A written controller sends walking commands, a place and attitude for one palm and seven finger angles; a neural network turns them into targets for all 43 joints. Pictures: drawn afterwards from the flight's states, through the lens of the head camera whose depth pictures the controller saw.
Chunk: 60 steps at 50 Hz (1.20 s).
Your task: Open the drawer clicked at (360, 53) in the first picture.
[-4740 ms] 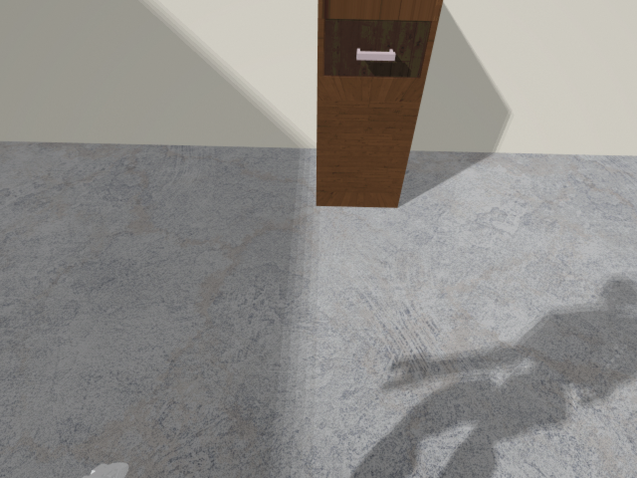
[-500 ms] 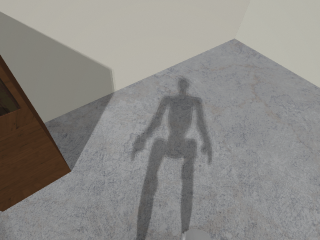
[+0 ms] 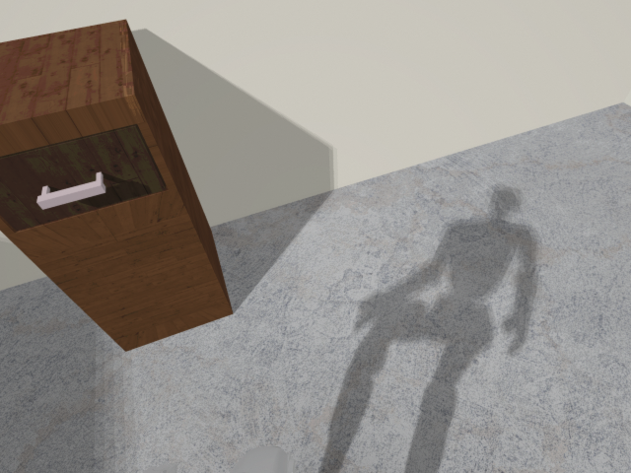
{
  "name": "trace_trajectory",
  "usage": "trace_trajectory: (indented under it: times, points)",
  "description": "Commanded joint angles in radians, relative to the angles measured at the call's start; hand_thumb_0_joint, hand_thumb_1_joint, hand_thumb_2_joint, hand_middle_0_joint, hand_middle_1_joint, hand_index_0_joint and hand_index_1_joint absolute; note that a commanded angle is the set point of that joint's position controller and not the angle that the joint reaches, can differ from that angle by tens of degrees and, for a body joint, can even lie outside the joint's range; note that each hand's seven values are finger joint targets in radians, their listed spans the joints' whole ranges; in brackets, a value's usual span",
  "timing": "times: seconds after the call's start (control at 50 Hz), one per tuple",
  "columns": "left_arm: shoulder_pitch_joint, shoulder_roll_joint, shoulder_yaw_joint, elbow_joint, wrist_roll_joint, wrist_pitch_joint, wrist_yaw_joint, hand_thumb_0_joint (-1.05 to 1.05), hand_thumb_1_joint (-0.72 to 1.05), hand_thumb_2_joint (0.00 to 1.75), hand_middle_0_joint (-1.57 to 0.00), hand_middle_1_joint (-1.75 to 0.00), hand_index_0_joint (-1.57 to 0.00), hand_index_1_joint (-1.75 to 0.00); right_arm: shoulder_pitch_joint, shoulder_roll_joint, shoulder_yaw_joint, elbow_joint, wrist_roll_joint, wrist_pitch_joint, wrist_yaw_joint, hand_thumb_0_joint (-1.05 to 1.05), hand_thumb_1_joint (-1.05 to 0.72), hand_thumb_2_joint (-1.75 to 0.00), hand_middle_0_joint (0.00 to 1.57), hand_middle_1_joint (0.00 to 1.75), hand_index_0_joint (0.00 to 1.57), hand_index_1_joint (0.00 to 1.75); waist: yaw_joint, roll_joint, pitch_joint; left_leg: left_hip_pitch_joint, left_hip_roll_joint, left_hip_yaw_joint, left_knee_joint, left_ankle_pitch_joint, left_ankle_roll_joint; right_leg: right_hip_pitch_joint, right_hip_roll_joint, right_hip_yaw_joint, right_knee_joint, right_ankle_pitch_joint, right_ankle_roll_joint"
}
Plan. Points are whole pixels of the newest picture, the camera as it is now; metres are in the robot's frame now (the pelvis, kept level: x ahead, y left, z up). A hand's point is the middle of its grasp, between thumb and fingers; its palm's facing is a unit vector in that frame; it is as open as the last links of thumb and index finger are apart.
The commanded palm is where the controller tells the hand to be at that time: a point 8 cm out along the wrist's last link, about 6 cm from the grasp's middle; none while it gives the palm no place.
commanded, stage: turn to face it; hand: left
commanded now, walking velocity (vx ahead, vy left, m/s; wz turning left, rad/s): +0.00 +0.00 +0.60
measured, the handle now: (72, 188) +0.66 +0.55 -0.05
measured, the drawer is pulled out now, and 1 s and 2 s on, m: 0.00 0.00 0.00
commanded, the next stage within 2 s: take the last steps up to it in 0.62 s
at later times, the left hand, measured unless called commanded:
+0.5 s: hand out of the picture -0.05 +0.27 -0.17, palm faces +0.30 -0.91 -0.28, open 7.4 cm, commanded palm none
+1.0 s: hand out of the picture -0.09 +0.19 -0.15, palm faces +0.43 -0.87 -0.23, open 7.3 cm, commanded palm none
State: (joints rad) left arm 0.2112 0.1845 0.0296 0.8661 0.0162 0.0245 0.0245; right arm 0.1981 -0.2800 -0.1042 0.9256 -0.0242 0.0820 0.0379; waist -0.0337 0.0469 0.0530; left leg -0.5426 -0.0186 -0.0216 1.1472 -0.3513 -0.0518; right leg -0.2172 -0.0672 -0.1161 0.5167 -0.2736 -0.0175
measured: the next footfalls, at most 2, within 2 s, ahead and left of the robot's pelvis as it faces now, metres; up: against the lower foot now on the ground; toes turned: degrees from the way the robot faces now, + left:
left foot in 0.28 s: -0.02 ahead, +0.15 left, +0.00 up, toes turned +16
right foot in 0.68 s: +0.04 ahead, -0.07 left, +0.00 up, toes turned +12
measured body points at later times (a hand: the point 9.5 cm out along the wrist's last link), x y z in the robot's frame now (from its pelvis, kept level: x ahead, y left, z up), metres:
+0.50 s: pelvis -0.03 +0.04 +0.00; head -0.01 +0.06 +0.45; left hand -0.07 +0.32 -0.15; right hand +0.13 -0.17 -0.13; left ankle -0.06 +0.14 -0.74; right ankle -0.01 -0.10 -0.68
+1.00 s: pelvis -0.03 +0.01 +0.01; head -0.02 +0.00 +0.46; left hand -0.12 +0.23 -0.14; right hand +0.08 -0.21 -0.15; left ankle -0.11 +0.15 -0.69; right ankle +0.00 -0.08 -0.74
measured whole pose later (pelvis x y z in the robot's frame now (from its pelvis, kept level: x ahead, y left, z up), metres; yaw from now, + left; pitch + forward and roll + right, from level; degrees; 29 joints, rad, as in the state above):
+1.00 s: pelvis -0.03 +0.01 +0.01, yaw +22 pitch -1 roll +1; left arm 0.33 0.16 0.03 1.02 0.03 -0.03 0.01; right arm 0.27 -0.22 -0.07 1.06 -0.03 0.05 0.03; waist 0.02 0.01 0.01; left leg -0.36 0.07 0.04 0.87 -0.35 -0.03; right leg -0.16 -0.06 -0.16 0.39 -0.21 -0.03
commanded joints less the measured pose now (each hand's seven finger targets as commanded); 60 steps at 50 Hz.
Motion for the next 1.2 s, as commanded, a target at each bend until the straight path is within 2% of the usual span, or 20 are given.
trace_trajectory:
  times: [0.0, 0.14, 0.22, 0.24, 0.26, 0.28, 0.32, 0.38, 0.52, 0.62, 0.64, 0.66, 0.68, 0.76, 0.96, 1.08, 1.1, 1.12, 1.14, 1.18]
  points:
    - [-0.002, 0.203, 0.053, -0.067, 0.006, -0.03, 0.012, 0.0, 0.9, 0.9, -0.2, -0.3, -0.2, -0.3, -0.056, -0.057, -0.008, -0.078, 0.002, -0.014, 0.001, 0.0, -0.9, -0.9, 0.2, 0.3, 0.2, 0.3, 0.038, -0.209, -0.008, -0.026, 0.054, 0.032, -0.008, -0.013, -0.031, 0.037, -0.253, 0.13, -0.229, 0.12, -0.084]
    - [0.093, 0.26, 0.072, -0.012, 0.017, -0.023, 0.006, 0.0, 0.9, 0.9, -0.2, -0.3, -0.2, -0.3, -0.144, -0.032, 0.019, -0.097, 0.016, -0.032, -0.005, 0.0, -0.9, -0.9, 0.2, 0.3, 0.2, 0.3, 0.095, -0.258, -0.07, 0.108, 0.048, 0.108, -0.34, -0.135, -0.014, 0.132, -0.32, 0.092, -0.141, 0.384, -0.116]
    - [0.067, 0.257, 0.08, 0.003, 0.006, -0.013, 0.001, 0.0, 0.9, 0.9, -0.2, -0.3, -0.2, -0.3, -0.031, -0.049, 0.021, -0.067, 0.015, -0.054, -0.014, 0.0, -0.9, -0.9, 0.2, 0.3, 0.2, 0.3, 0.037, -0.24, -0.137, 0.334, 0.033, 0.138, -0.688, 0.077, 0.015, 0.081, -0.277, -0.008, 0.018, 0.405, -0.029]
    - [0.071, 0.229, 0.074, -0.001, -0.002, -0.008, -0.002, 0.0, 0.9, 0.9, -0.2, -0.3, -0.2, -0.3, 0.006, -0.104, 0.008, -0.06, 0.013, -0.061, -0.014, 0.0, -0.9, -0.9, 0.2, 0.3, 0.2, 0.3, 0.014, -0.105, -0.166, 0.5, 0.101, 0.063, -0.78, 0.213, 0.04, -0.048, -0.237, -0.046, 0.147, 0.291, 0.022]
    - [0.061, 0.163, 0.063, -0.039, -0.007, -0.004, -0.01, 0.0, 0.9, 0.9, -0.2, -0.3, -0.2, -0.3, 0.042, -0.21, -0.016, -0.061, 0.004, -0.068, -0.02, 0.0, -0.9, -0.9, 0.2, 0.3, 0.2, 0.3, -0.013, 0.197, -0.162, 0.623, 0.362, -0.259, -0.797, 0.524, 0.154, -0.327, -0.11, -0.088, 0.338, -0.162, 0.099]
    - [-0.019, 0.15, 0.046, -0.071, 0.005, 0.002, -0.007, 0.0, 0.9, 0.9, -0.2, -0.3, -0.2, -0.3, 0.099, -0.25, -0.022, -0.043, 0.005, -0.06, -0.024, 0.0, -0.9, -0.9, 0.2, 0.3, 0.2, 0.3, -0.05, 0.207, -0.129, 0.548, 0.464, -0.298, -0.802, 0.663, 0.253, -0.372, -0.077, -0.015, 0.49, -0.379, 0.098]
    - [-0.05, 0.153, 0.054, -0.04, 0.001, 0.012, -0.002, 0.0, 0.9, 0.9, -0.2, -0.3, -0.2, -0.3, 0.04, -0.182, -0.006, -0.034, 0.003, -0.064, -0.047, 0.0, -0.9, -0.9, 0.2, 0.3, 0.2, 0.3, -0.024, 0.22, -0.091, 0.461, 0.361, -0.227, -0.801, 0.603, 0.24, -0.383, -0.072, 0.086, 0.605, -0.269, 0.093]
    - [0.017, 0.151, 0.054, 0.015, 0.0, 0.01, -0.013, 0.0, 0.9, 0.9, -0.2, -0.3, -0.2, -0.3, -0.056, -0.125, 0.017, -0.06, 0.005, -0.074, -0.051, 0.0, -0.9, -0.9, 0.2, 0.3, 0.2, 0.3, 0.029, 0.107, -0.064, 0.412, 0.266, -0.113, -0.805, 0.59, 0.2, -0.322, -0.057, 0.079, 0.597, -0.144, 0.102]
    - [-0.002, 0.116, 0.038, 0.011, -0.006, 0.008, -0.005, 0.0, 0.9, 0.9, -0.2, -0.3, -0.2, -0.3, -0.014, -0.122, 0.013, -0.031, 0.001, -0.067, -0.051, 0.0, -0.9, -0.9, 0.2, 0.3, 0.2, 0.3, 0.01, 0.095, -0.072, 0.427, 0.266, -0.159, -0.794, 0.564, 0.224, -0.204, -0.007, 0.064, 0.321, -0.175, 0.099]
    - [0.112, 0.115, 0.038, 0.05, -0.007, -0.017, 0.003, 0.0, 0.9, 0.9, -0.2, -0.3, -0.2, -0.3, -0.054, -0.097, 0.016, -0.027, 0.009, -0.062, -0.046, 0.0, -0.9, -0.9, 0.2, 0.3, 0.2, 0.3, 0.068, 0.065, -0.085, 0.287, 0.202, -0.165, -0.699, 0.418, 0.159, 0.059, 0.014, 0.045, -0.059, 0.062, 0.08]
    - [0.126, 0.163, 0.044, 0.054, 0.002, -0.029, 0.009, 0.0, 0.9, 0.9, -0.2, -0.3, -0.2, -0.3, -0.035, -0.058, 0.019, -0.024, 0.018, -0.065, -0.04, 0.0, -0.9, -0.9, 0.2, 0.3, 0.2, 0.3, 0.071, -0.058, -0.104, 0.202, 0.137, -0.118, -0.595, 0.288, 0.104, 0.164, -0.077, 0.146, -0.166, 0.141, 0.056]
    - [0.129, 0.24, 0.058, 0.054, 0.013, -0.038, 0.015, 0.0, 0.9, 0.9, -0.2, -0.3, -0.2, -0.3, -0.019, 0.008, 0.032, -0.042, 0.023, -0.066, -0.036, 0.0, -0.9, -0.9, 0.2, 0.3, 0.2, 0.3, 0.063, -0.307, -0.093, 0.055, -0.001, 0.023, -0.427, -0.037, 0.036, 0.217, -0.304, 0.37, -0.213, 0.275, -0.041]
    - [0.14, 0.256, 0.059, 0.042, 0.005, -0.038, 0.012, 0.0, 0.9, 0.9, -0.2, -0.3, -0.2, -0.3, -0.044, -0.029, 0.021, -0.047, 0.014, -0.046, -0.04, 0.0, -0.9, -0.9, 0.2, 0.3, 0.2, 0.3, 0.091, -0.337, -0.093, 0.089, 0.002, -0.029, -0.251, -0.232, 0.032, 0.076, -0.39, 0.426, -0.258, 0.247, -0.128]
    - [0.014, 0.164, 0.046, 0.027, 0.006, -0.042, 0.009, 0.0, 0.9, 0.9, -0.2, -0.3, -0.2, -0.3, 0.024, -0.015, 0.015, 0.027, -0.001, -0.032, -0.021, 0.0, -0.9, -0.9, 0.2, 0.3, 0.2, 0.3, 0.028, -0.188, 0.003, 0.051, 0.055, -0.019, -0.014, -0.019, 0.023, -0.021, -0.242, 0.255, -0.312, -0.088, -0.086]
    - [0.202, 0.161, 0.048, 0.146, 0.018, -0.073, -0.005, 0.0, 0.9, 0.9, -0.2, -0.3, -0.2, -0.3, -0.031, 0.036, 0.032, 0.035, -0.002, -0.068, -0.006, 0.0, -0.9, -0.9, 0.2, 0.3, 0.2, 0.3, 0.098, -0.199, 0.025, 0.055, 0.097, 0.086, -0.349, -0.024, 0.024, 0.092, -0.265, 0.24, -0.392, -0.258, -0.115]
    - [0.159, 0.149, 0.049, 0.193, 0.006, -0.059, -0.011, 0.0, 0.9, 0.9, -0.2, -0.3, -0.2, -0.3, 0.134, 0.058, 0.047, 0.099, 0.005, -0.102, -0.021, 0.0, -0.9, -0.9, 0.2, 0.3, 0.2, 0.3, 0.019, -0.149, -0.008, 0.45, 0.049, 0.188, -0.721, 0.069, 0.043, -0.102, -0.177, 0.111, -0.258, -0.273, -0.066]
    - [0.15, 0.111, 0.041, 0.189, 0.003, -0.055, -0.016, 0.0, 0.9, 0.9, -0.2, -0.3, -0.2, -0.3, 0.213, 0.021, 0.042, 0.125, 0.006, -0.112, -0.033, 0.0, -0.9, -0.9, 0.2, 0.3, 0.2, 0.3, -0.015, -0.03, -0.031, 0.577, 0.09, 0.127, -0.783, 0.018, 0.049, -0.187, -0.129, 0.067, -0.139, -0.256, -0.034]
    - [0.135, 0.049, 0.028, 0.168, -0.001, -0.052, -0.022, 0.0, 0.9, 0.9, -0.2, -0.3, -0.2, -0.3, 0.296, -0.053, 0.026, 0.149, -0.003, -0.118, -0.043, 0.0, -0.9, -0.9, 0.2, 0.3, 0.2, 0.3, -0.049, 0.195, -0.014, 0.63, 0.288, -0.152, -0.896, -0.158, 0.114, -0.338, -0.032, -0.032, 0.107, -0.237, 0.01]
    - [0.083, 0.02, 0.019, 0.128, 0.005, -0.053, -0.025, 0.0, 0.9, 0.9, -0.2, -0.3, -0.2, -0.3, 0.355, -0.121, 0.015, 0.15, -0.002, -0.113, -0.051, 0.0, -0.9, -0.9, 0.2, 0.3, 0.2, 0.3, -0.064, 0.25, 0.038, 0.603, 0.435, -0.34, -1.008, -0.261, 0.185, -0.455, 0.01, -0.045, 0.314, -0.28, 0.023]
    - [0.007, 0.049, 0.031, 0.127, 0.017, -0.045, -0.025, 0.0, 0.9, 0.9, -0.2, -0.3, -0.2, -0.3, 0.292, -0.053, 0.033, 0.151, -0.005, -0.117, -0.062, 0.0, -0.9, -0.9, 0.2, 0.3, 0.2, 0.3, -0.048, 0.19, 0.14, 0.451, 0.411, -0.322, -1.054, -0.281, 0.2, -0.493, -0.041, 0.066, 0.53, -0.191, 0.008]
